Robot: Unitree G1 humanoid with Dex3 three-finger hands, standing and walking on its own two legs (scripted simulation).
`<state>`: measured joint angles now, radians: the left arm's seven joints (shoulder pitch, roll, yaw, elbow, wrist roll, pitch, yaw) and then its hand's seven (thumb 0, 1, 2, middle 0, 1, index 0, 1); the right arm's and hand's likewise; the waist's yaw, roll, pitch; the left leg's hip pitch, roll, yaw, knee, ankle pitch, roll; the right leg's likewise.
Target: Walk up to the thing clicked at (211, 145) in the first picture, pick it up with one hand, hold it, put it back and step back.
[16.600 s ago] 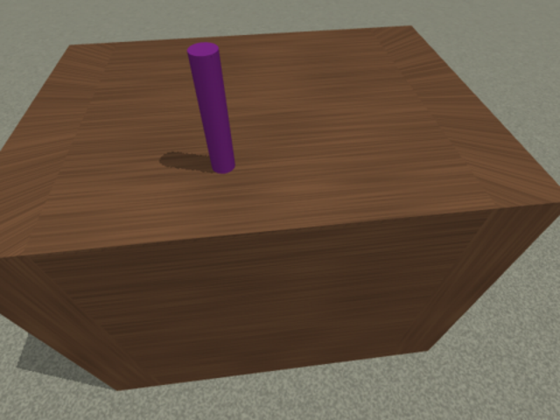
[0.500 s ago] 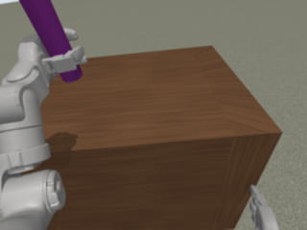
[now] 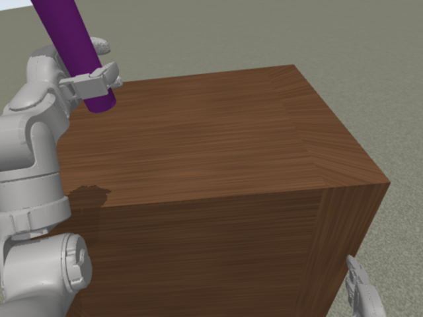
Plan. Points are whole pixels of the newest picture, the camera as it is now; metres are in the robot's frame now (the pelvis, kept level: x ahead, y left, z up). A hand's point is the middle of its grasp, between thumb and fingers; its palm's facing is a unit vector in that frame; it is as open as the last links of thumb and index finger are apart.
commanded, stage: hold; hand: left
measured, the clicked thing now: (67, 31) +0.35 +0.18 +0.41
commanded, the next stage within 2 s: crouch in 1.82 s
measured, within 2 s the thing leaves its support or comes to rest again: neither
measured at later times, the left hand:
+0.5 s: hand (97, 71) +0.36 +0.17 +0.35, palm faces +0.18 -0.98 +0.02, open 5.9 cm
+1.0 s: hand (100, 71) +0.35 +0.16 +0.35, palm faces +0.16 -0.99 +0.01, open 5.9 cm
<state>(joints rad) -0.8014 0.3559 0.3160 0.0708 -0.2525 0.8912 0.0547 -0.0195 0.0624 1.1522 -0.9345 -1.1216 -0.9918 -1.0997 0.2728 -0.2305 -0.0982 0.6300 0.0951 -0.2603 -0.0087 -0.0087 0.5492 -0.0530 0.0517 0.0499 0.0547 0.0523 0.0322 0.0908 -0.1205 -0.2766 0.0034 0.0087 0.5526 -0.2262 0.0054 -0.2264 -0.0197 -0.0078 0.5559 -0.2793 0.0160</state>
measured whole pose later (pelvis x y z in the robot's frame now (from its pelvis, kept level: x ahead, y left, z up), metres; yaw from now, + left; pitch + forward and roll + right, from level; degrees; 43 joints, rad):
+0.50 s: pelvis +0.00 +0.00 +0.00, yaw +0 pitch -3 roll +0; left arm -0.83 0.36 0.31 0.12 -0.24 0.88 0.05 -0.02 0.06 1.16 -0.93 -1.13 -0.99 -1.10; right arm 0.27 -0.23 -0.09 0.64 0.09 -0.27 -0.02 -0.01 0.55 -0.05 0.05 0.05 0.05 0.05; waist 0.03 0.08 -0.12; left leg -0.28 0.00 0.01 0.55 -0.23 0.00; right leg -0.23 -0.02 -0.01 0.56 -0.29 0.01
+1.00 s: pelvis +0.00 +0.00 +0.00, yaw +0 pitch -3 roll +0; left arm -0.82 0.35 0.30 0.08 -0.25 0.91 0.06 -0.02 0.06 1.16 -0.93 -1.13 -0.99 -1.10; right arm 0.27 -0.22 -0.08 0.63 0.09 -0.26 -0.01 -0.01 0.55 -0.06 0.05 0.05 0.05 0.05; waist 0.03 0.09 -0.12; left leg -0.27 0.00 0.01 0.55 -0.22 0.00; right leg -0.22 -0.02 -0.01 0.56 -0.28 0.01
